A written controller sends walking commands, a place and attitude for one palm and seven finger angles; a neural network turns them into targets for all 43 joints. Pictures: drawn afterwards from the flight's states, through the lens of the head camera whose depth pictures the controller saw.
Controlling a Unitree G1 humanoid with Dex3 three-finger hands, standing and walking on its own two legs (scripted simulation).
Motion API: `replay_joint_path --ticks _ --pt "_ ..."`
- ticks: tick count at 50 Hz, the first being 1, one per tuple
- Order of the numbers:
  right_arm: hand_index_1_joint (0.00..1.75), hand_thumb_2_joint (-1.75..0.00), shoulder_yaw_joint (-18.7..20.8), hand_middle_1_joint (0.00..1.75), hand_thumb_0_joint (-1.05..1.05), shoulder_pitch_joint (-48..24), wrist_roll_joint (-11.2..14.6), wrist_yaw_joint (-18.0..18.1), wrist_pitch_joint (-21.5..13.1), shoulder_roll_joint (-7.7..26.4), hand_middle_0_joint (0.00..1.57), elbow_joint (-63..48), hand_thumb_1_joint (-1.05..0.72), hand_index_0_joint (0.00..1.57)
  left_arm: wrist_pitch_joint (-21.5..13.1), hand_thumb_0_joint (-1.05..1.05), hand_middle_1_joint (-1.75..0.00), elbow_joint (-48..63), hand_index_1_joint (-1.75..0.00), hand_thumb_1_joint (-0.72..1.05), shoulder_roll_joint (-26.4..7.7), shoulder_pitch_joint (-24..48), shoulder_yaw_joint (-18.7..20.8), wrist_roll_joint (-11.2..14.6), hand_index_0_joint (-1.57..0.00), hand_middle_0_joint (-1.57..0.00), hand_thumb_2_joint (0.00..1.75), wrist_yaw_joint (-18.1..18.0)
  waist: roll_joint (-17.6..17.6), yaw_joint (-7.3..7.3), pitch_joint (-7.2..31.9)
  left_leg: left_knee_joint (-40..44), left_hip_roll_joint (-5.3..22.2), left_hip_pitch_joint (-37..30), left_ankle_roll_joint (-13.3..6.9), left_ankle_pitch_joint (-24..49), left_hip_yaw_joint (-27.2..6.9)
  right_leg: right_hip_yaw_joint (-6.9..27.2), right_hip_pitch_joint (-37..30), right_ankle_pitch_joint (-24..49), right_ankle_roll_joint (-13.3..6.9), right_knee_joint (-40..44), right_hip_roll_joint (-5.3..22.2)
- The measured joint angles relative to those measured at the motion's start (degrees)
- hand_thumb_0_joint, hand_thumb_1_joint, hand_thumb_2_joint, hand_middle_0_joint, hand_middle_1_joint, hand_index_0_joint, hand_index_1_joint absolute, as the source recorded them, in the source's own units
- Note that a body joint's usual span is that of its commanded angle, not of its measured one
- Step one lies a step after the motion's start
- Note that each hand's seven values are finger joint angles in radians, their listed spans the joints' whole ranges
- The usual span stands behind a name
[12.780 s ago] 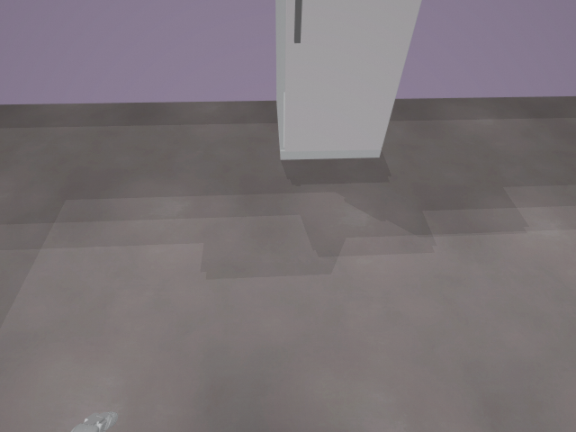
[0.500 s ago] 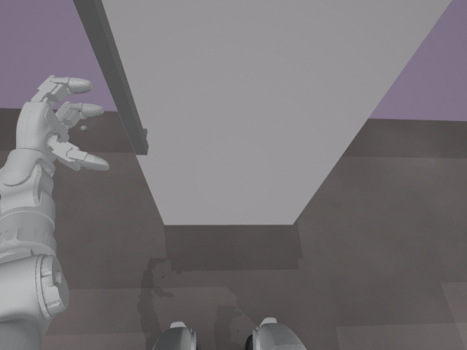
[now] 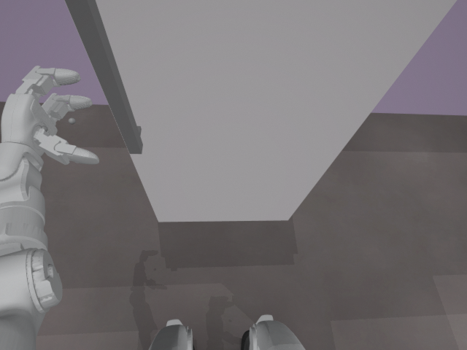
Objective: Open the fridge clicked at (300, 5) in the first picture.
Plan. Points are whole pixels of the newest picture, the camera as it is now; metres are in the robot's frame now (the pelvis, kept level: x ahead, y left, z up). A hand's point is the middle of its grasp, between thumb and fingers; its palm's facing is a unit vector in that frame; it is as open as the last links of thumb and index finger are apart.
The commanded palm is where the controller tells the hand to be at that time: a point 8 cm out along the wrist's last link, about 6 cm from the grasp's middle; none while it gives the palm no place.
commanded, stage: move the hooked fingers beside the handle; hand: left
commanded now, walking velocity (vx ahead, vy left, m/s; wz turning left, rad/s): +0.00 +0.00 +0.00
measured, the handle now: (108, 58) +0.51 +0.18 +0.16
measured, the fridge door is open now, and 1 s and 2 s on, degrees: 0 0 0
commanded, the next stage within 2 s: feel for the door with the fingertips in 0.38 s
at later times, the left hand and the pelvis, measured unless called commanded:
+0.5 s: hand (74, 128) +0.45 +0.24 +0.08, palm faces +0.00 -1.00 +0.00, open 14.0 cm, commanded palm +0.43 +0.28 +0.08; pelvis +0.00 +0.00 +0.00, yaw +0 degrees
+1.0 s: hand (101, 125) +0.45 +0.20 +0.08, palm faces +0.01 -1.00 -0.01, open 14.0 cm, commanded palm +0.43 +0.25 +0.08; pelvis -0.01 +0.00 +0.00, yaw +0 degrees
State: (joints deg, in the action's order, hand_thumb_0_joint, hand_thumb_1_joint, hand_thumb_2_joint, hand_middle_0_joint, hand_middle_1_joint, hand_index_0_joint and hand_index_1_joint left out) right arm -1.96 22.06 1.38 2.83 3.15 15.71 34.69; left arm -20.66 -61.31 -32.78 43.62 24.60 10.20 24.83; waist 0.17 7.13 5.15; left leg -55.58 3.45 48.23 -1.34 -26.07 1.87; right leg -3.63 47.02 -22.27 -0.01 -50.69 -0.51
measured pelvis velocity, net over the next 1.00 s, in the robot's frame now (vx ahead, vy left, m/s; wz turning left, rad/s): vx -0.01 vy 0.00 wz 0.00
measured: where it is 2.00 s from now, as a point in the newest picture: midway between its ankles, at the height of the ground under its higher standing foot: outside the picture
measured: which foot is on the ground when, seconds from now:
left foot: down 0.00-1.00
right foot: down 0.00-1.00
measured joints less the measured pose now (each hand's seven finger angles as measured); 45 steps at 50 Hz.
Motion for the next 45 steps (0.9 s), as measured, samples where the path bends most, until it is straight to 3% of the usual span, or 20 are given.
replay_joint_path --ticks 7,13,32,45 --pt "0.3 -0.89 0.0 0.3 0.01 -1.0 0.0 -0.5 0.5 -0.1 0.2 -0.7 -0.9 0.2 1.4 -0.01 -1.2 1.2 -1.2 -0.5 2.3 -1.2 -1.5 0.1 -0.3 -0.3 0.3 -1.0 0.1 -0.55 0.6 0.2 -0.3 -0.8 -0.3 -0.3 0.2 0.2 -0.8 -0.3 0.3 0.2 0.3" --pt "0.3 -0.89 0.0 0.3 0.01 -1.8 -0.1 -0.8 0.3 -0.7 0.2 -1.4 -0.9 0.2 0.5 -0.01 -1.2 4.0 -1.2 -0.5 3.6 -3.3 -1.3 -0.1 -0.3 -0.3 0.3 -2.5 0.2 -0.79 0.7 0.2 -0.3 -1.3 -0.4 -0.5 0.4 0.4 -1.2 -0.3 0.4 0.2 0.3" --pt "0.3 -0.89 0.0 0.3 0.01 -1.6 0.0 -0.4 -0.2 -0.3 0.2 -0.1 -0.9 0.2 0.0 -0.01 -1.2 2.4 -1.2 -0.5 4.3 -1.3 -3.9 0.5 -0.3 -0.3 0.3 -2.9 0.2 -1.06 0.2 -0.1 -0.6 -1.0 -0.1 0.2 -0.4 -0.3 -1.2 -0.1 0.1 -0.3 0.5" --pt "0.3 -0.89 0.3 0.3 0.01 -0.8 0.0 -1.2 -0.1 -0.8 0.2 -0.1 -0.9 0.2 -0.2 -0.01 -1.2 4.6 -1.2 -0.5 8.3 -3.3 -4.7 -0.9 -0.3 -0.3 0.3 -7.8 0.4 -0.44 0.6 0.8 -0.4 -2.3 0.1 0.5 0.3 0.4 -1.9 0.1 -0.1 -0.1 0.3"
